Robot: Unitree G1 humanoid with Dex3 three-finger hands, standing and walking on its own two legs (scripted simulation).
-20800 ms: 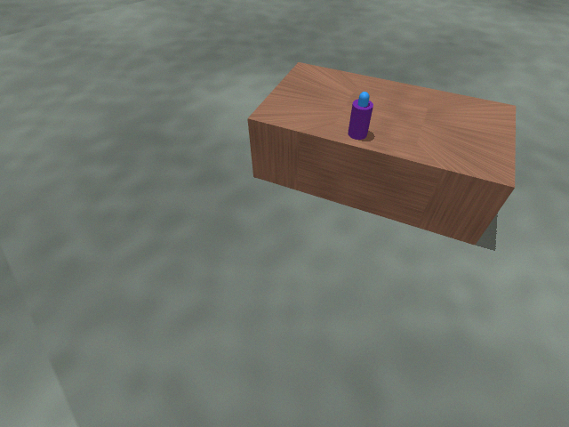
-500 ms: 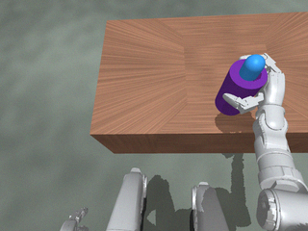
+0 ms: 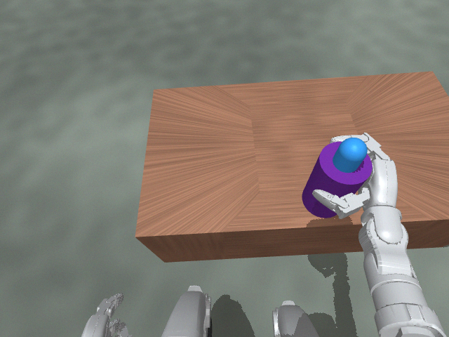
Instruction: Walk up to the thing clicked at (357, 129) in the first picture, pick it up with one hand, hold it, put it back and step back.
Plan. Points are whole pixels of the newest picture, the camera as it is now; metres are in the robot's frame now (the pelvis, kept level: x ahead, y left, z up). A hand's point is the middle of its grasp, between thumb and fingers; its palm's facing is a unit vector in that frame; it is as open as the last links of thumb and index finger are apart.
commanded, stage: lift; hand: right
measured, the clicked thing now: (336, 176) +0.39 -0.16 +0.03
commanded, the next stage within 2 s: hold in 0.74 s
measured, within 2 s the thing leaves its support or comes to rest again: neither
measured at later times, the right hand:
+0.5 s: hand (358, 177) +0.36 -0.17 +0.07, palm faces +0.10 +0.99 -0.03, open 11.2 cm
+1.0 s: hand (365, 181) +0.34 -0.17 +0.10, palm faces +0.11 +0.99 -0.02, open 11.2 cm
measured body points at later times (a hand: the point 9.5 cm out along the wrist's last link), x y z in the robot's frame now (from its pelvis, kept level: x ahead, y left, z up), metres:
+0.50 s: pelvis +0.01 -0.01 +0.03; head +0.08 -0.01 +0.48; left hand +0.14 +0.25 -0.08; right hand +0.35 -0.22 +0.08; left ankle +0.06 +0.15 -0.64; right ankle +0.00 -0.14 -0.64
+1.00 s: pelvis +0.02 +0.00 +0.05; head +0.06 -0.01 +0.50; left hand +0.15 +0.24 -0.06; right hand +0.33 -0.22 +0.10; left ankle +0.06 +0.15 -0.64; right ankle +0.00 -0.14 -0.64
